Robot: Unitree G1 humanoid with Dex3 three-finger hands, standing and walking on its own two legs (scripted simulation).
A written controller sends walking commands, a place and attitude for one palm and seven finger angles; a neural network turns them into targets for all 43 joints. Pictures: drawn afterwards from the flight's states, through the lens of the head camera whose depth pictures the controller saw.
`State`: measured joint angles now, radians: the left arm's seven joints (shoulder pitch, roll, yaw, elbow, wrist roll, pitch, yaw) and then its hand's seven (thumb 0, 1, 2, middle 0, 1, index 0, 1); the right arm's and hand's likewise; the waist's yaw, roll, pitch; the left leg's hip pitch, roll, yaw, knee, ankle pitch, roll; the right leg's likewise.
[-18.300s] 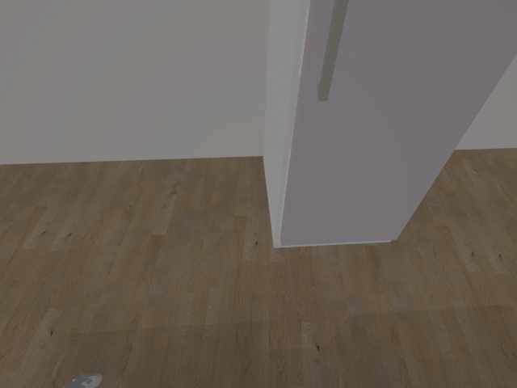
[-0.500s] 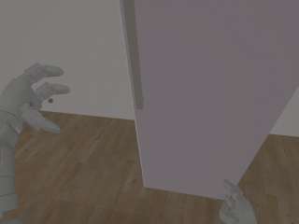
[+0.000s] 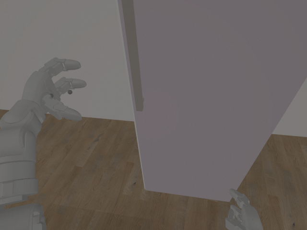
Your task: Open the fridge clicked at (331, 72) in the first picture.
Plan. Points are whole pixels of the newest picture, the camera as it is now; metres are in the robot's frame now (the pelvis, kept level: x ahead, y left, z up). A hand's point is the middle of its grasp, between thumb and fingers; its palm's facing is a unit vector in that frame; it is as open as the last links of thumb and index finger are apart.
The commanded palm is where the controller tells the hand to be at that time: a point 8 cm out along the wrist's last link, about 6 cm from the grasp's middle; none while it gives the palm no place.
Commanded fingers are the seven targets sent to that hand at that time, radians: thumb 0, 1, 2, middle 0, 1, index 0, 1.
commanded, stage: move the hooked fingers beside the handle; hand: left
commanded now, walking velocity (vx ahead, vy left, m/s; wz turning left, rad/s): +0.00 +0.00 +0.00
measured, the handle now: (135, 52) +0.50 +0.09 +0.25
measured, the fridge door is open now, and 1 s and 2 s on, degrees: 0 0 0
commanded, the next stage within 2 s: feel for the door with the fingertips in 1.64 s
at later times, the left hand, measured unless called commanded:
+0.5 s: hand (93, 81) +0.39 +0.18 +0.23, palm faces -0.05 -1.00 -0.04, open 14.0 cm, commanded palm +0.37 +0.23 +0.23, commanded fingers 0.00 -0.50 0.30 -0.30 -1.20 -0.30 -1.20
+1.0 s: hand (108, 73) +0.43 +0.16 +0.23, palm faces -0.05 -1.00 -0.01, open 14.0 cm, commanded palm +0.41 +0.21 +0.22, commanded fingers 0.00 -0.50 0.30 -0.30 -1.20 -0.30 -1.20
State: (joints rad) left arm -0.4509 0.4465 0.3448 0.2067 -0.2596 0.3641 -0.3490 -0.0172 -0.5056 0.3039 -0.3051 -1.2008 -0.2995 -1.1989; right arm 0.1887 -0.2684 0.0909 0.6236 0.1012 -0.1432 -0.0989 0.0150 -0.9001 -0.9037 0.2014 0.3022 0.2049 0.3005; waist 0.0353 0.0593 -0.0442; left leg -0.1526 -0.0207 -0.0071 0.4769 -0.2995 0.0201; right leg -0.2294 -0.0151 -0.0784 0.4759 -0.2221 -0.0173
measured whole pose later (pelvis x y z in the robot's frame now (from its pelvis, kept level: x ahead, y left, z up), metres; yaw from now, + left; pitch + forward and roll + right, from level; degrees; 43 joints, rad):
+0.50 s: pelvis +0.01 +0.00 +0.00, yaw -1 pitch +0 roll +0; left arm -0.59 0.37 0.26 0.33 -0.22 0.33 -0.25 -0.02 -0.51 0.30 -0.30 -1.20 -0.30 -1.20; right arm 0.21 -0.25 0.08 0.64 0.09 -0.10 -0.10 0.01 -0.90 -0.90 0.20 0.30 0.20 0.30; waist 0.01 0.05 -0.04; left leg -0.15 -0.02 0.01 0.44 -0.29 0.03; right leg -0.23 -0.01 -0.06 0.45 -0.21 -0.01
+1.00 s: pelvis +0.01 +0.01 +0.00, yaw -2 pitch +1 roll +0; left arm -0.72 0.34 0.26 0.53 -0.19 0.24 -0.19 -0.02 -0.50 0.30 -0.30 -1.20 -0.30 -1.20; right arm 0.27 -0.26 0.06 0.66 0.08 -0.07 -0.09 0.01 -0.90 -0.90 0.20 0.30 0.20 0.30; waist -0.02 0.05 -0.05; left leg -0.15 -0.01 0.03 0.41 -0.28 0.03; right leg -0.24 0.00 -0.04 0.41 -0.19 -0.01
